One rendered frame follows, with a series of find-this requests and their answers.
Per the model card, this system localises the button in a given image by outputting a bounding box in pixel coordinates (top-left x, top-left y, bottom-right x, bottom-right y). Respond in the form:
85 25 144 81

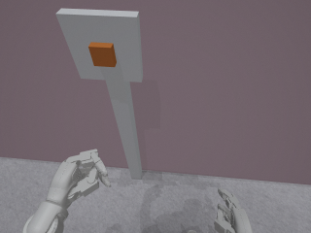
88 42 117 67

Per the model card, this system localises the panel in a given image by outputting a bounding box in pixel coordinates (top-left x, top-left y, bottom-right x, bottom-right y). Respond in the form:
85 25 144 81
55 8 143 180

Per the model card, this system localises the left robot forearm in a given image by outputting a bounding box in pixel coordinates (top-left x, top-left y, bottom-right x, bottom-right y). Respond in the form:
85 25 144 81
21 200 69 233

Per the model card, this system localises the right robot hand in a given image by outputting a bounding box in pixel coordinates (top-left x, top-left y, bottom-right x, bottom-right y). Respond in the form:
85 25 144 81
214 187 253 233

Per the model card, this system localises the left robot hand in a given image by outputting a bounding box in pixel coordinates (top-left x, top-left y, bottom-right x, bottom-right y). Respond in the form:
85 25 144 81
46 149 111 209

